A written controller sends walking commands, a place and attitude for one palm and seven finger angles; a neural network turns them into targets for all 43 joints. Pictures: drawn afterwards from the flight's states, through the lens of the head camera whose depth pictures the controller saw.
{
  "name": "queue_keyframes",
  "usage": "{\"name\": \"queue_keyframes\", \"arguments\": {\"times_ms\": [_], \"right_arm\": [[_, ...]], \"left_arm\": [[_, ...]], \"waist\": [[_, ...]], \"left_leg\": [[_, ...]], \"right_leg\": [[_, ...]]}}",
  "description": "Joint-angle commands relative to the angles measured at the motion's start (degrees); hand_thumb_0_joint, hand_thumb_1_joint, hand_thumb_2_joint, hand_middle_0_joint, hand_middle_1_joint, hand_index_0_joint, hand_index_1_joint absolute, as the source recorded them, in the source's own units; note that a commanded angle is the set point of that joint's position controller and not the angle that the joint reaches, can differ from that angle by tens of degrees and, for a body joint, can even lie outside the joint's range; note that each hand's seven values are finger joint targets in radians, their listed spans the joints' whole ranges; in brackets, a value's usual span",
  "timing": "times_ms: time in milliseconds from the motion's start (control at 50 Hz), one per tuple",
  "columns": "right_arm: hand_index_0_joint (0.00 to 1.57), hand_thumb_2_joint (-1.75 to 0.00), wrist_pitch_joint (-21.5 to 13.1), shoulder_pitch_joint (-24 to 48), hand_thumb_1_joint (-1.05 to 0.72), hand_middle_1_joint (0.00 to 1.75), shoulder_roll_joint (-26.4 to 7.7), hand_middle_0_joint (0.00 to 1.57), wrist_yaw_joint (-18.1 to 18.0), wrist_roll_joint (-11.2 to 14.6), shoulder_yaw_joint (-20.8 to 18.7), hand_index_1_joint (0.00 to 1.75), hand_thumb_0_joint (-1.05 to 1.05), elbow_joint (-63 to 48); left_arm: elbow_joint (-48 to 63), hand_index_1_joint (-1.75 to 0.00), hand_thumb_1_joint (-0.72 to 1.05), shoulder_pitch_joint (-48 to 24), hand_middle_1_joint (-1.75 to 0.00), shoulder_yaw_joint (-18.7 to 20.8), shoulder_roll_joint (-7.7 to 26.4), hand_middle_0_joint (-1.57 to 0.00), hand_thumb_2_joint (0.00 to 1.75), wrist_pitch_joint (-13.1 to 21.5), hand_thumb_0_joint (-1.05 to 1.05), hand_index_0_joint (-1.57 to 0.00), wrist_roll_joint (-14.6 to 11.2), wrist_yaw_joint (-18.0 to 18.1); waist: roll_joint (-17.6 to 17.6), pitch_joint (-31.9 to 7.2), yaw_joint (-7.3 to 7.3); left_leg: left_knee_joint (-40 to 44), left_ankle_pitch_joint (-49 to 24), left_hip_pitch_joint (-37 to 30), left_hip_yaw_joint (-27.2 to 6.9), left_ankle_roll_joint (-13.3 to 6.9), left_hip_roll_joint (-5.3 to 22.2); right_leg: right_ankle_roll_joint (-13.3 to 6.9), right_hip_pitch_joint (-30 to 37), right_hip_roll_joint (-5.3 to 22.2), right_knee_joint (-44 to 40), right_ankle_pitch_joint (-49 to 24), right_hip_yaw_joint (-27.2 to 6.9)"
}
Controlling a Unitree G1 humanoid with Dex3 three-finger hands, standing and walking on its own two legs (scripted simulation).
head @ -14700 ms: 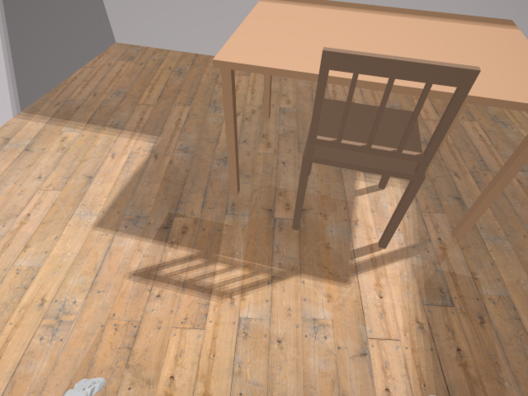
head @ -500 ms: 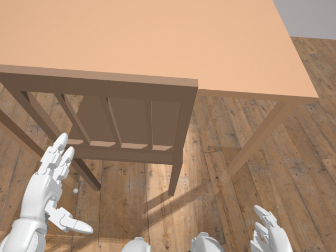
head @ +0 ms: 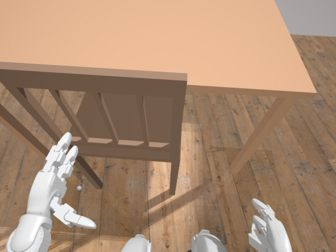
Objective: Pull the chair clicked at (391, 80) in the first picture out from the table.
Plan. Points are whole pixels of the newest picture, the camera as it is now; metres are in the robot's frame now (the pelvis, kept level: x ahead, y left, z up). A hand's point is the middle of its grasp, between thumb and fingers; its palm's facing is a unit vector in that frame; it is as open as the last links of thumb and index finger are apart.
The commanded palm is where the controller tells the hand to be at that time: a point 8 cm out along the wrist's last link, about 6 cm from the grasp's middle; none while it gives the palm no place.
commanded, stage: aim the fingers beside a spindle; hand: left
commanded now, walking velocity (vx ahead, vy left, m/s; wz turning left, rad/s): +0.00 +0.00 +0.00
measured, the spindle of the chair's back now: (107, 120) +0.46 +0.19 -0.01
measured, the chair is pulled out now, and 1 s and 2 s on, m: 0.00 0.00 0.00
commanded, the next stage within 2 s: none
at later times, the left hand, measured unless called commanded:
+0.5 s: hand (87, 180) +0.27 +0.19 +0.02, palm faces -0.05 -1.00 -0.04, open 16.9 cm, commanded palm +0.25 +0.25 +0.02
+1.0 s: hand (99, 175) +0.29 +0.18 -0.01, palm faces -0.07 -1.00 -0.03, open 16.9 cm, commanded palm +0.28 +0.23 +0.00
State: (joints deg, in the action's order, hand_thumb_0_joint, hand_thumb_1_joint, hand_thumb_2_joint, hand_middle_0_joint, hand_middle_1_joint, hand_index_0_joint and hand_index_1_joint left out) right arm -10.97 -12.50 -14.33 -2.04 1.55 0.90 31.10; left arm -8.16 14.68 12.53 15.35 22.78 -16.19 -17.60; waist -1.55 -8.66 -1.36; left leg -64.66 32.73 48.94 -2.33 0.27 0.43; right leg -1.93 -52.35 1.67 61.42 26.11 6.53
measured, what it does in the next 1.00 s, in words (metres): stands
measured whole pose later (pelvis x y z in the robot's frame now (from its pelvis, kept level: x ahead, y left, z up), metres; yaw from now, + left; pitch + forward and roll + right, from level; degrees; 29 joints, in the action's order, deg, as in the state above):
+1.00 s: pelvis -0.01 +0.02 -0.03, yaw -1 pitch +22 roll -2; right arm -6.5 -12.1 -14.0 0.1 0.2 0.9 30.3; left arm -12.5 4.3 6.3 12.7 23.5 -11.1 -10.4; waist -1.0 -9.9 -2.2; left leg -72.2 35.2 58.9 -0.8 -1.7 -0.6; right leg -0.1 -62.2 2.8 68.0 27.5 4.9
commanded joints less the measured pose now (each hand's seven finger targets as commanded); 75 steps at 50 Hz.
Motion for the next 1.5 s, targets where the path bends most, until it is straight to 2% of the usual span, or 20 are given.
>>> {"name": "queue_keyframes", "arguments": {"times_ms": [0,80,120,200,260,420,480,580,660,700,760,880,1040,1120,1180,1240,1300,1340,1380,1480], "right_arm": [[0.20,-0.90,-3.6,0.6,-0.90,0.30,-7.8,0.20,-1.2,0.5,-3.5,0.30,0.00,-8.6],[0.20,-0.90,-3.9,0.5,-0.90,0.30,-7.4,0.20,-1.2,0.1,-3.7,0.30,0.00,-7.3],[0.20,-0.90,-3.8,0.7,-0.90,0.30,-7.1,0.20,-0.7,0.2,-3.8,0.30,0.00,-7.3],[0.20,-0.90,-3.2,0.7,-0.90,0.30,-7.7,0.20,-0.1,0.3,-3.9,0.30,0.00,-7.4],[0.20,-0.90,-2.8,0.5,-0.90,0.30,-8.3,0.20,-0.3,0.4,-4.1,0.30,0.00,-8.0],[0.20,-0.90,-3.3,0.3,-0.90,0.30,-8.1,0.20,-0.3,-0.6,-3.7,0.30,0.00,-7.4],[0.20,-0.90,-2.6,0.2,-0.90,0.30,-8.4,0.20,0.1,-0.6,-3.7,0.30,0.00,-7.5],[0.20,-0.90,-1.1,0.1,-0.90,0.30,-8.8,0.20,0.4,-0.3,-3.7,0.30,0.00,-8.1],[0.20,-0.90,-0.6,0.1,-0.90,0.30,-8.5,0.20,0.3,-0.5,-3.9,0.30,0.00,-8.9],[0.20,-0.90,-0.6,0.1,-0.90,0.30,-8.2,0.20,0.5,-0.7,-3.8,0.30,0.00,-9.0],[0.20,-0.90,-0.1,-0.1,-0.90,0.30,-7.8,0.20,1.0,-1.0,-3.8,0.30,0.00,-8.5],[0.20,-0.90,1.4,0.1,-0.90,0.30,-8.6,0.20,1.4,-0.9,-3.9,0.30,0.00,-8.1],[0.20,-0.90,1.8,0.0,-0.90,0.30,-7.8,0.20,1.2,-1.1,-4.2,0.30,0.00,-8.6],[0.20,-0.90,2.8,-0.1,-0.90,0.30,-7.7,0.20,1.7,-1.3,-4.0,0.30,0.00,-7.6],[0.20,-0.90,3.5,0.1,-0.90,0.30,-8.1,0.20,1.8,-1.2,-3.9,0.30,0.00,-7.6],[0.20,-0.90,3.9,0.4,-0.90,0.30,-8.2,0.20,1.7,-0.9,-4.0,0.30,0.00,-8.0],[0.20,-0.90,3.7,0.4,-0.90,0.30,-7.8,0.20,1.5,-0.9,-4.2,0.30,0.00,-9.2],[0.20,-0.90,3.4,0.3,-0.90,0.30,-7.3,0.20,1.4,-0.9,-4.1,0.30,0.00,-9.0],[0.20,-0.90,3.3,0.2,-0.90,0.30,-7.3,0.20,1.2,-1.0,-4.0,0.30,0.00,-8.3],[0.20,-0.90,3.3,0.4,-0.90,0.30,-8.0,0.20,1.1,-0.6,-3.5,0.30,0.00,-6.2]], "left_arm": [[13.0,-0.08,-0.50,-7.0,-0.08,4.3,8.7,-0.06,0.30,4.1,0.00,-0.06,-1.3,-0.9],[12.9,-0.08,-0.50,-7.9,-0.08,8.2,11.4,-0.06,0.30,6.4,0.00,-0.06,-1.6,1.0],[11.2,-0.08,-0.50,-4.8,-0.08,7.3,9.5,-0.06,0.30,6.6,0.00,-0.06,-1.4,1.3],[8.1,-0.08,-0.50,-3.9,-0.08,2.7,5.8,-0.06,0.30,4.6,0.00,-0.06,-0.6,0.5],[8.0,-0.08,-0.50,-6.3,-0.08,2.1,6.2,-0.06,0.30,3.6,0.00,-0.06,-0.4,0.1],[12.6,-0.08,-0.50,-13.4,-0.08,2.6,7.5,-0.06,0.30,7.8,0.00,-0.06,0.6,3.8],[9.3,-0.08,-0.50,-10.4,-0.08,2.4,6.9,-0.06,0.30,6.8,0.00,-0.06,1.2,4.1],[5.7,-0.08,-0.50,-13.3,-0.08,-1.7,3.7,-0.06,0.30,3.4,0.00,-0.06,2.2,3.3],[10.4,-0.08,-0.50,-15.3,-0.08,-0.9,4.7,-0.06,0.30,3.9,0.00,-0.06,1.9,4.2],[12.9,-0.08,-0.50,-14.7,-0.08,0.3,6.0,-0.06,0.30,5.1,0.00,-0.06,2.2,5.3],[12.9,-0.08,-0.50,-13.7,-0.08,-1.4,4.0,-0.06,0.30,6.2,0.00,-0.06,2.8,6.9],[5.6,-0.08,-0.50,-15.2,-0.08,-4.2,1.8,-0.06,0.30,4.6,0.00,-0.06,4.6,7.0],[14.1,-0.08,-0.50,-19.2,-0.08,-4.1,2.9,-0.06,0.30,6.7,0.00,-0.06,4.6,8.7],[7.3,-0.08,-0.50,-16.4,-0.08,-2.3,3.4,-0.06,0.30,6.3,0.00,-0.06,5.6,10.4],[1.1,-0.08,-0.50,-17.7,-0.08,-4.0,1.3,-0.06,0.30,5.0,0.00,-0.06,6.3,10.0],[1.6,-0.08,-0.50,-21.1,-0.08,-3.6,2.1,-0.06,0.30,5.0,0.00,-0.06,5.9,8.9],[8.9,-0.08,-0.50,-20.5,-0.08,-1.1,5.3,-0.06,0.30,6.8,0.00,-0.06,4.9,8.4],[12.5,-0.08,-0.50,-20.8,-0.08,-0.5,6.2,-0.06,0.30,7.8,0.00,-0.06,4.2,8.6],[12.0,-0.08,-0.50,-19.9,-0.08,1.0,7.7,-0.06,0.30,8.4,0.00,-0.06,4.2,9.2],[-2.6,-0.08,-0.50,-21.7,-0.08,-2.4,2.9,-0.06,0.30,5.9,0.00,-0.06,4.5,7.9]], "waist": [[-0.2,-14.5,-0.94],[-0.2,-16.0,-0.07],[-1.5,-15.9,0.46],[-1.0,-14.6,-0.49],[1.1,-13.1,-1.30],[-2.5,-17.1,-0.80],[-1.8,-16.9,-0.34],[-1.3,-15.6,-1.37],[-1.0,-19.6,-0.62],[-3.0,-21.1,0.08],[-2.8,-20.3,-0.37],[-1.3,-16.3,-1.92],[-4.1,-24.7,-0.64],[-0.6,-20.4,-0.85],[2.4,-17.3,-1.99],[1.1,-19.3,-1.54],[-1.0,-26.1,0.27],[-2.0,-27.5,0.15],[-1.6,-26.2,-0.11],[3.0,-14.5,-3.27]], "left_leg": [[7.8,-16.2,-0.8,1.5,-1.8,-1.2],[7.1,-17.9,0.1,1.4,-1.6,-1.0],[7.6,-18.7,-0.4,1.6,-1.3,-1.2],[7.8,-18.3,-0.1,1.4,-1.4,-1.1],[7.5,-15.6,1.1,1.3,-1.5,-1.1],[6.9,-17.7,-1.3,0.0,-1.1,-0.8],[6.8,-17.5,-0.3,0.0,-0.9,-0.8],[6.5,-16.1,0.7,-0.4,-0.8,-0.6],[6.3,-19.8,-1.0,-0.7,-0.6,-0.6],[6.2,-22.4,-2.4,-0.8,-0.2,-0.4],[5.6,-24.6,-3.3,-1.2,0.2,-0.1],[4.5,-18.8,1.2,-1.2,0.0,-0.2],[3.3,-27.0,-4.0,-1.4,0.4,-0.1],[2.6,-21.8,1.8,-0.6,-0.1,-0.4],[2.1,-16.1,6.1,-0.1,-0.8,-0.8],[1.5,-14.9,6.8,0.6,-1.0,-1.2],[1.6,-19.1,4.1,1.1,-1.2,-1.3],[1.6,-21.4,2.6,1.4,-1.3,-1.2],[1.6,-21.0,3.3,1.2,-1.3,-1.2],[0.6,-9.8,10.7,1.4,-1.6,-1.4]], "right_leg": [[1.2,18.3,0.1,-9.4,-10.1,-6.9],[1.0,19.2,0.0,-8.0,-12.0,-6.9],[0.9,18.9,0.1,-7.3,-13.4,-6.2],[1.0,16.4,-0.1,-6.8,-13.1,-5.1],[1.3,14.3,0.0,-7.1,-9.8,-5.2],[0.6,10.7,-0.3,-3.8,-9.4,-3.9],[0.5,10.4,-0.4,-3.4,-9.0,-3.6],[0.5,7.5,-0.5,-2.8,-7.7,-3.0],[0.4,9.6,-0.4,-2.0,-10.9,-3.2],[0.2,9.5,-0.5,-1.3,-12.0,-3.1],[0.3,7.6,-0.6,-0.5,-12.5,-2.6],[0.2,3.6,-0.7,0.1,-8.6,-2.4],[0.1,6.1,-0.4,1.6,-14.0,-3.1],[0.3,6.1,-0.6,1.7,-12.8,-3.2],[0.4,4.9,-0.6,1.2,-9.7,-3.5],[0.3,6.3,-0.3,1.1,-9.8,-4.6],[0.2,12.0,-0.2,1.2,-14.7,-5.8],[0.4,13.8,-0.2,0.8,-17.5,-6.1],[0.4,13.5,-0.4,0.7,-17.2,-6.1],[1.0,6.5,-0.3,-2.0,-5.1,-6.6]]}}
